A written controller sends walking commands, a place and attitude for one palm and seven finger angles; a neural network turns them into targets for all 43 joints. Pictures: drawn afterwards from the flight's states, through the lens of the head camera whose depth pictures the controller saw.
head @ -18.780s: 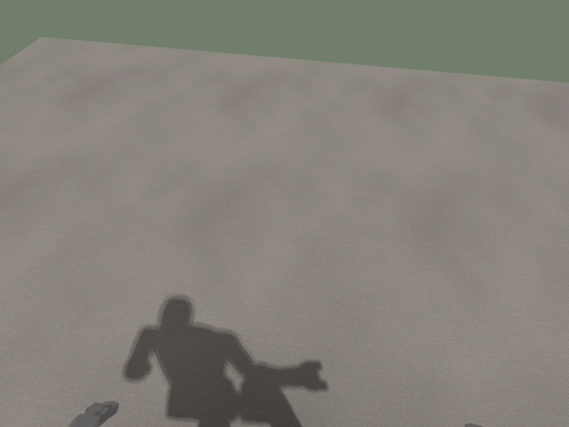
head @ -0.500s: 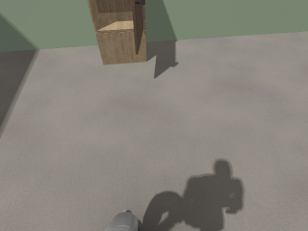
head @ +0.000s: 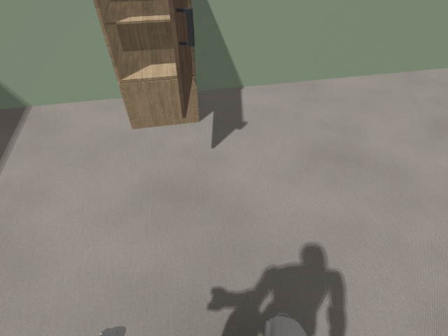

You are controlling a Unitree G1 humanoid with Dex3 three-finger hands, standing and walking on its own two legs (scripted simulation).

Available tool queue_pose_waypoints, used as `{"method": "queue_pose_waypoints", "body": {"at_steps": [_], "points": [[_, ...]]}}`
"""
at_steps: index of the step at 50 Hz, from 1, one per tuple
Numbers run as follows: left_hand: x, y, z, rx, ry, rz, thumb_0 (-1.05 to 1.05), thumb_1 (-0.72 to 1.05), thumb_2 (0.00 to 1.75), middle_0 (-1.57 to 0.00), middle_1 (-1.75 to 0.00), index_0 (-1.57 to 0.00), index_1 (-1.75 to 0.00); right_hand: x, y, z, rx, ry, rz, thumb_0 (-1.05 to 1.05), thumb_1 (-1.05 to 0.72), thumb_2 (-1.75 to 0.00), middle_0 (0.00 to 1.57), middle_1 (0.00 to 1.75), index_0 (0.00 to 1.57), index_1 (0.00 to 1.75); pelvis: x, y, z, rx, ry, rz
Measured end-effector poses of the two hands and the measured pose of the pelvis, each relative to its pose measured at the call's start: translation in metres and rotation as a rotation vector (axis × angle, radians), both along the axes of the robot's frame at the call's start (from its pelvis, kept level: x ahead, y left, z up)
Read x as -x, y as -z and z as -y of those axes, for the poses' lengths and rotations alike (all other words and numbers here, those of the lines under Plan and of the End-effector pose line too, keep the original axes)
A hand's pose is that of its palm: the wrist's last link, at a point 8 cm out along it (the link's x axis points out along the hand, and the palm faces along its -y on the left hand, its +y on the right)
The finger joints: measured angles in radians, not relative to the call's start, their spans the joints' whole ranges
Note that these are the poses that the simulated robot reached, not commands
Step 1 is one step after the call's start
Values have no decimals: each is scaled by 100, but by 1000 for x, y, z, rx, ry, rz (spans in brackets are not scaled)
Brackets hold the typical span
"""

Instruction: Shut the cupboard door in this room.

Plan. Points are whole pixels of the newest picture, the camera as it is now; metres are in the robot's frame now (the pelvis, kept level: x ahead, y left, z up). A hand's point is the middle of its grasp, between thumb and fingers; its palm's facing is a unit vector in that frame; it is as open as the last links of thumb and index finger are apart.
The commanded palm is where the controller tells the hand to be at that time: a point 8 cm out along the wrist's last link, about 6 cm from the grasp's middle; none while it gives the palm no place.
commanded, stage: stand and wait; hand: left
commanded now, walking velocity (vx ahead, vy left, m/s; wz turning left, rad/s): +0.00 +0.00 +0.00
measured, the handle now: (185, 27) +1.21 +0.20 +0.04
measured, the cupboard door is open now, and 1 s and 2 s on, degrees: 78 78 78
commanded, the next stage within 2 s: look at it before walking up in 1.42 s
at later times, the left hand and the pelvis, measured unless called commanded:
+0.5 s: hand out of the picture +0.16 +0.12 -0.17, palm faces +0.07 -0.98 -0.20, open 7.2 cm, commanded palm none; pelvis +0.10 -0.06 -0.01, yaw +1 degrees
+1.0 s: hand out of the picture +0.09 +0.12 -0.17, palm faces +0.06 -0.98 -0.16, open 7.4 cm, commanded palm none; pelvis +0.14 -0.03 +0.00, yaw +0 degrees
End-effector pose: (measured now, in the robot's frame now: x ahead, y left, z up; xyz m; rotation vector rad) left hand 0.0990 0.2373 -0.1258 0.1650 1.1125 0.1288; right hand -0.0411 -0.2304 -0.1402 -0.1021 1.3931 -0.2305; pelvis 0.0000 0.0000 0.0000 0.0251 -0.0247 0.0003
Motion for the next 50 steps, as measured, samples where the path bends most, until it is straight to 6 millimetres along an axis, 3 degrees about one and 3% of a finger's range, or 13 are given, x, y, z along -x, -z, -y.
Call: {"method": "queue_pose_waypoints", "body": {"at_steps": [6, 8, 10, 14, 20, 25, 30, 41, 45, 50], "points": [[-83, 1, 38, -29, 82, 32, 1, 91, 90, -20, -29, -19, -30, 4, 16, 3, -77, 66, -151, 0, -91, -90, 20, 30, 20, 30, -51, 11, 29, -7, 9, -4], [-101, 8, 53, -36, 90, 51, 1, 91, 90, -20, -29, -19, -30, -2, 25, 9, -103, 73, -196, 0, -91, -90, 20, 30, 20, 30, -69, 20, 43, -9, 6, -3], [-106, 11, 67, -29, 86, 48, 1, 91, 90, -20, -29, -20, -30, -16, 30, 18, -113, 66, -212, 1, -91, -90, 21, 30, 20, 30, -78, 22, 51, 0, 0, 6], [-88, 11, 86, -4, 33, -17, 0, 91, 90, -20, -29, -20, -30, -63, 30, 37, -97, 25, -157, 1, -91, -90, 20, 30, 20, 30, -89, 14, 61, 0, -15, 19], [-73, 6, 74, -32, -44, -57, -3, 95, 90, -21, -29, -20, -30, -138, 23, 54, -62, -55, -7, 1, -91, -90, 20, 30, 20, 30, -98, 7, 66, 17, -24, 4], [-53, 18, 68, -1, -77, -113, -1, 93, 90, -21, -29, -20, -30, -174, 13, 57, -11, -91, 73, 1, -93, -90, 20, 30, 20, 30, -104, 8, 60, 42, -18, -4], [-29, 30, 61, 39, -114, -185, 0, 93, 90, -20, -29, -20, -30, -180, 2, 48, 21, -107, 85, 1, -93, -90, 20, 30, 20, 30, -111, 6, 51, 39, -15, 2], [23, 21, 64, 54, -131, -374, 1, 91, 90, -20, -29, -20, -30, -173, 5, 22, -25, -104, -3, 1, -93, -90, 20, 30, 20, 30, -129, -1, 35, 24, -11, 2], [27, 18, 65, 50, -126, -415, 1, 91, 90, -20, -29, -20, -30, -168, 8, 13, -47, -88, -28, 1, -92, -90, 20, 30, 20, 30, -135, -2, 33, 23, -5, -2], [13, 19, 66, 49, -112, -408, 1, 90, 90, -20, -29, -20, -30, -164, 9, 4, -66, -69, -49, 1, -92, -90, 20, 30, 20, 30, -141, -1, 32, 23, 0, -4]]}}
